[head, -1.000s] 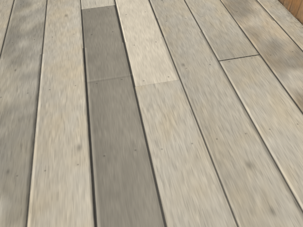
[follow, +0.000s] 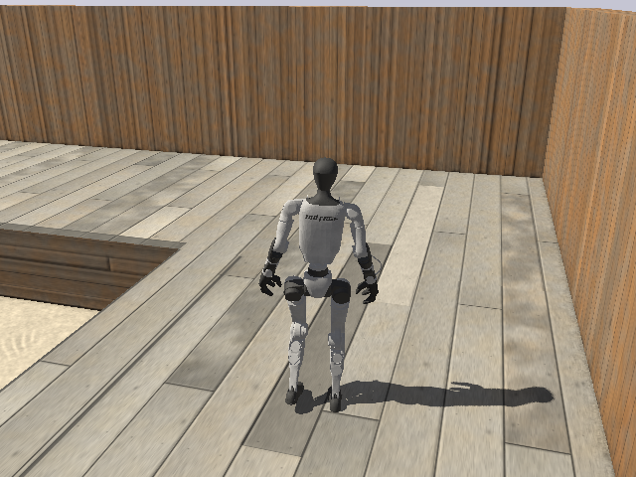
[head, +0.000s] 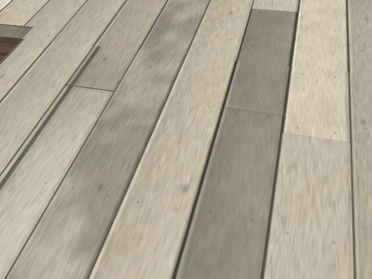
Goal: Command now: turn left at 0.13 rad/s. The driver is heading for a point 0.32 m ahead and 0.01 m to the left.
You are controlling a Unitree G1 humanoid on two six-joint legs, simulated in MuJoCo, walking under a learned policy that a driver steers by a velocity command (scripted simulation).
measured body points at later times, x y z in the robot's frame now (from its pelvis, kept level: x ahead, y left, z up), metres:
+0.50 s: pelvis -0.02 +0.02 +0.00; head -0.02 +0.02 +0.45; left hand +0.02 +0.28 -0.15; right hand +0.03 -0.24 -0.15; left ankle -0.05 +0.13 -0.75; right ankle +0.00 -0.09 -0.75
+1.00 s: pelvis -0.02 +0.02 +0.00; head -0.02 +0.02 +0.45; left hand -0.02 +0.25 -0.16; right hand -0.03 -0.21 -0.16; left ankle -0.05 +0.13 -0.75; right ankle +0.00 -0.09 -0.75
